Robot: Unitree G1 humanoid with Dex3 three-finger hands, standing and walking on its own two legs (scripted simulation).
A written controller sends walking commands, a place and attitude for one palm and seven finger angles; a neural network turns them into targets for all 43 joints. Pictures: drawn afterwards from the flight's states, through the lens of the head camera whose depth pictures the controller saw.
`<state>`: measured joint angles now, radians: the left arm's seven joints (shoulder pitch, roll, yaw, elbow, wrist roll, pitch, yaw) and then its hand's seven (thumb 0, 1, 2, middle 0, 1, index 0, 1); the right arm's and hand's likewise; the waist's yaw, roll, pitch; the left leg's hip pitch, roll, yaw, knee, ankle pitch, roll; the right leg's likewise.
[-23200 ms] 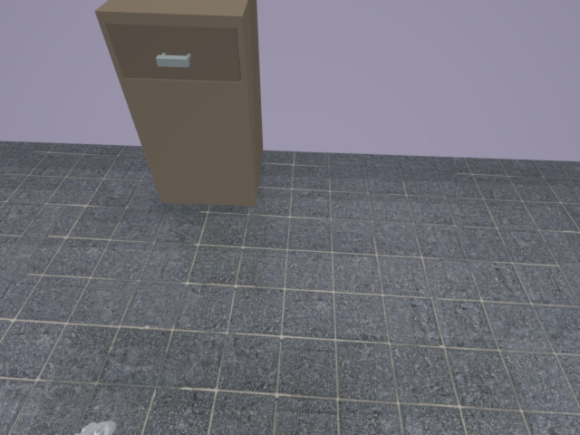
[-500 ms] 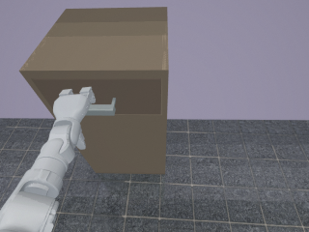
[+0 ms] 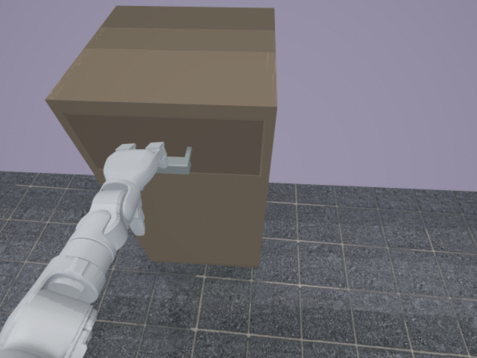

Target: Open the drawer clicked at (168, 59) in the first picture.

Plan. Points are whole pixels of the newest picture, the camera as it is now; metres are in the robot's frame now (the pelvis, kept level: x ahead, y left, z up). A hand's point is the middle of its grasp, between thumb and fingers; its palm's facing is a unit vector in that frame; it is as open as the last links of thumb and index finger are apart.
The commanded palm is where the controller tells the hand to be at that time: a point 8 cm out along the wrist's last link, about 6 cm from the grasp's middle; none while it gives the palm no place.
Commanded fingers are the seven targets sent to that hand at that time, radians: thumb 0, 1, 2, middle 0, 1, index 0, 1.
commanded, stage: re-aim the fingers above the handle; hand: left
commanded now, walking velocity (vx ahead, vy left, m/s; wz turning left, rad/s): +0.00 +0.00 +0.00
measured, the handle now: (168, 157) +0.53 +0.18 -0.02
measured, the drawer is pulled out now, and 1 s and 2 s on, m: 0.00 0.00 0.00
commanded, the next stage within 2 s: lower the fingers behind the handle in 0.76 s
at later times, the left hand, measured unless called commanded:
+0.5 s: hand (161, 193) +0.41 +0.16 +0.02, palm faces -0.21 -0.12 -0.97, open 13.8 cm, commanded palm +0.42 +0.18 +0.10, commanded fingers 0.00 -0.50 0.30 -0.30 -1.20 -0.30 -1.20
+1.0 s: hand (177, 192) +0.41 +0.13 +0.02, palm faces -0.17 -0.11 -0.98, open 13.8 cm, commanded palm +0.42 +0.18 +0.09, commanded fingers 0.00 -0.50 0.30 -0.30 -1.20 -0.30 -1.20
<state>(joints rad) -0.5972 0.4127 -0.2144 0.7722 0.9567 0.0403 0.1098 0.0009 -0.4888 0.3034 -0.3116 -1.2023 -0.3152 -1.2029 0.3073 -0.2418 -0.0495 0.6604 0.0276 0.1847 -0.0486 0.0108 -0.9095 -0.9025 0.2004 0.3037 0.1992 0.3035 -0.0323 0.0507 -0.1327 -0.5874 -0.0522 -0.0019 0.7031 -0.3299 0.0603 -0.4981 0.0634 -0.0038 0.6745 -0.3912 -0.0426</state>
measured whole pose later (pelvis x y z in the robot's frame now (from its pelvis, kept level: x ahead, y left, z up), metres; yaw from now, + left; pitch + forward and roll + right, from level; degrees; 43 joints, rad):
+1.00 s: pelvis +0.00 +0.00 +0.00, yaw +1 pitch +12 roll -1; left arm -0.57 0.35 -0.25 0.67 0.96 -0.10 0.10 0.00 -0.49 0.30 -0.32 -1.20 -0.32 -1.20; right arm 0.28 -0.26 -0.04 0.69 0.02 0.14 -0.08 0.01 -0.91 -0.90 0.20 0.30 0.20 0.30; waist -0.05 0.04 -0.11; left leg -0.60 -0.06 -0.01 0.73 -0.34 0.05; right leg -0.51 0.06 -0.02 0.70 -0.41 -0.05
